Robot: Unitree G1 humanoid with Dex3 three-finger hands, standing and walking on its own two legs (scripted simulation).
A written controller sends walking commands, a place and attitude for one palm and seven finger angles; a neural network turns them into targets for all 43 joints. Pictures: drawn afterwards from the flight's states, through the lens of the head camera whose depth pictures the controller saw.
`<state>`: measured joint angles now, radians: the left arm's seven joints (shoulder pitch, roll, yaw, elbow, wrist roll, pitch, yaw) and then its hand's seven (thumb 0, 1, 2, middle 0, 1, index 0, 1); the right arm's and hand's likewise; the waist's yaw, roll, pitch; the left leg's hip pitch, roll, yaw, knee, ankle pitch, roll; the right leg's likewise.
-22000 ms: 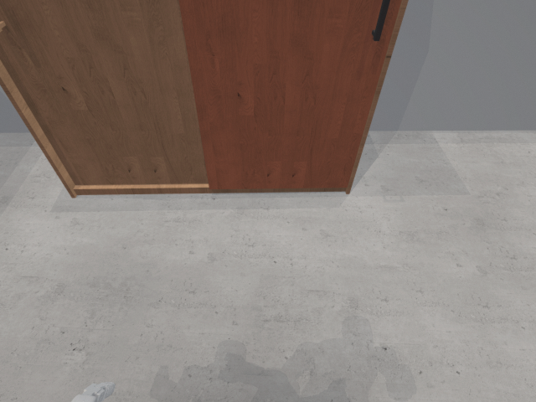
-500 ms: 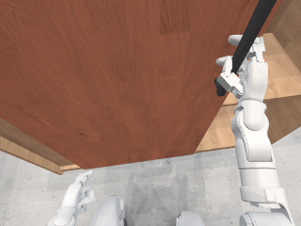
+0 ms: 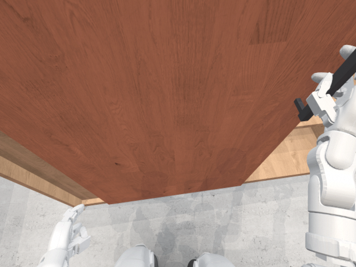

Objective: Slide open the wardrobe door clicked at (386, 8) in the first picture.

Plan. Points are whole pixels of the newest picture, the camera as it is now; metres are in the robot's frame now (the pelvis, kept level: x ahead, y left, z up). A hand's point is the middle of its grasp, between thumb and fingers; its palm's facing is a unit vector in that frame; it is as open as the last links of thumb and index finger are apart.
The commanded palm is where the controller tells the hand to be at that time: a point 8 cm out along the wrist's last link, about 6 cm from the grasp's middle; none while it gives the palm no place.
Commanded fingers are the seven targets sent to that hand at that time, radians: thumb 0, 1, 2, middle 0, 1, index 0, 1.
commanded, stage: step sideways, sliding the door along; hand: right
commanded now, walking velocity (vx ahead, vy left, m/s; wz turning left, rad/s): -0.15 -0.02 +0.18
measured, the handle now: (343, 61) +0.43 -0.28 +0.20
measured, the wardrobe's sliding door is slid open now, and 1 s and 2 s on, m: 0.54 0.54 0.54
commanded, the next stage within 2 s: stop walking and hold the door there in 0.04 s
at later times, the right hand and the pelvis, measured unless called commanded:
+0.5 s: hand (323, 98) +0.38 -0.25 +0.15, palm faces +0.38 +0.89 -0.26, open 6.7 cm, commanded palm +0.34 -0.28 +0.13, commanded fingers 0.00 -0.90 -0.90 0.45 1.40 0.45 1.40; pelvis +0.06 +0.00 +0.01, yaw +6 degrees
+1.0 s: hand (324, 98) +0.38 -0.26 +0.15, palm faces +0.30 +0.93 -0.19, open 6.6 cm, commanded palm +0.34 -0.28 +0.13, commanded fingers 0.00 -0.90 -0.90 0.45 1.40 0.45 1.40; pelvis +0.01 -0.05 +0.01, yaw +12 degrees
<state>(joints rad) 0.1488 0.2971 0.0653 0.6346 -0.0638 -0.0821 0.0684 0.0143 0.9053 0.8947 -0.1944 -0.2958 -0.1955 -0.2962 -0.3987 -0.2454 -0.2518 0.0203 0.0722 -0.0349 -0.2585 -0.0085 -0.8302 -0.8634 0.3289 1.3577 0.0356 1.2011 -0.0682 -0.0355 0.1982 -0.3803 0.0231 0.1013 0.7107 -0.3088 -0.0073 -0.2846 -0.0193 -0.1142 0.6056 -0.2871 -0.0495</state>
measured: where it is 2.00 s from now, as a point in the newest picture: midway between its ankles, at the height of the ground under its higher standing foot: outside the picture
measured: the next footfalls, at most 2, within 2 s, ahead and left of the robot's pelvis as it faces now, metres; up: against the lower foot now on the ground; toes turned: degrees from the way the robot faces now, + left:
left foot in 0.50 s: +0.15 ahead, +0.08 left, +0.00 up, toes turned +14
right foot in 0.90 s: +0.07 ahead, -0.16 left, +0.00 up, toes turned +7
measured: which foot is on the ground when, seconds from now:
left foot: up 0.00-0.48, down 0.50-0.94, up 0.96-1.00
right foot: down 0.00-0.52, up 0.54-0.88, down 0.90-1.00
